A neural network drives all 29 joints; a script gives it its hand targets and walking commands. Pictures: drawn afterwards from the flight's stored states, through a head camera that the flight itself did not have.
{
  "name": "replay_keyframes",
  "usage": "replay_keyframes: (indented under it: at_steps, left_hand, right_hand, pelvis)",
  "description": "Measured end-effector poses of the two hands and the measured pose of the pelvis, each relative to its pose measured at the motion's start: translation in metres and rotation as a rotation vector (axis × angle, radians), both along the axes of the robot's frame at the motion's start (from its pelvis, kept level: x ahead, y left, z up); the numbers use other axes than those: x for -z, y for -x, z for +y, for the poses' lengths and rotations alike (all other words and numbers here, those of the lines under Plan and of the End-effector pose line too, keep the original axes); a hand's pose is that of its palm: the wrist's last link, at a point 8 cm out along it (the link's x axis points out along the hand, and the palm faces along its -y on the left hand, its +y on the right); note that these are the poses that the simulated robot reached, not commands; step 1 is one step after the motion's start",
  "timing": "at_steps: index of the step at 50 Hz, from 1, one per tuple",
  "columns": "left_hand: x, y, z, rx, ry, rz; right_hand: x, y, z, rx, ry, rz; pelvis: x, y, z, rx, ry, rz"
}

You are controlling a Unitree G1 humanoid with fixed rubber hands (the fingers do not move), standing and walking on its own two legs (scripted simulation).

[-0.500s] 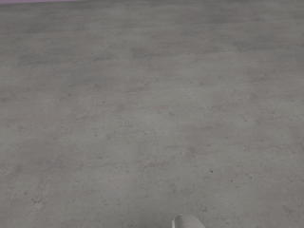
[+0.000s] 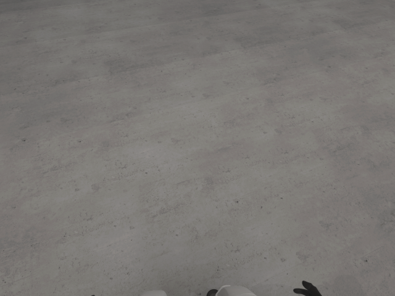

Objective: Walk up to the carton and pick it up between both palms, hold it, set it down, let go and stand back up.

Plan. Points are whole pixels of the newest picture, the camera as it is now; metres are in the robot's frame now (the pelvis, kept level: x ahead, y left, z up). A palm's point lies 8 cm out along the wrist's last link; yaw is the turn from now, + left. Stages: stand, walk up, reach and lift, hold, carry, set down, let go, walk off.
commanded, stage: walk up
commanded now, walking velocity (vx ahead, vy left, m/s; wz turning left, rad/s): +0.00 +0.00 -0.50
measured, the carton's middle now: out of the picture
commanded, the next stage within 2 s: none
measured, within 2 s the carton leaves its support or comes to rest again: neither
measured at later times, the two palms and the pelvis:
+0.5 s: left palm (112, 280) +0.16 +0.19 -0.12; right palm out of the picture -0.06 -0.27 -0.15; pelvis -0.01 -0.03 +0.00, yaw -16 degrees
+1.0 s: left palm (104, 279) +0.16 +0.21 -0.14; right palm out of the picture -0.01 -0.27 -0.11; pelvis +0.01 +0.00 +0.00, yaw -29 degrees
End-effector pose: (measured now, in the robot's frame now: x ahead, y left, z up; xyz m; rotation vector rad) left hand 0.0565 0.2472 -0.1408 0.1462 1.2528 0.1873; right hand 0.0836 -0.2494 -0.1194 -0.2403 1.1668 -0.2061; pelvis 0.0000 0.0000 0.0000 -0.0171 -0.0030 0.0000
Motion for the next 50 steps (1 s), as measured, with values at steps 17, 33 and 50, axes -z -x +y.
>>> replay_keyframes:
  at_steps: [17,33,50]
  left_hand:
    - [-0.012,-0.057,-0.013,0.227,0.003,0.037]
    - [-0.035,-0.094,-0.076,0.377,-0.054,-0.074]
    - [0.001,-0.104,-0.036,0.46,-0.021,0.052]
  right_hand:
    - [0.006,0.117,0.02,0.255,-0.074,0.148]
    - [0.012,0.111,-0.057,0.361,-0.059,0.063]
    - [-0.013,0.09,-0.02,0.459,0.019,-0.073]
  pelvis:
    - [-0.009,0.002,0.0,0.207,0.0,-0.015]
    - [-0.01,0.009,-0.037,0.336,-0.031,-0.001]
    - [-0.003,-0.009,-0.003,0.513,-0.004,0.015]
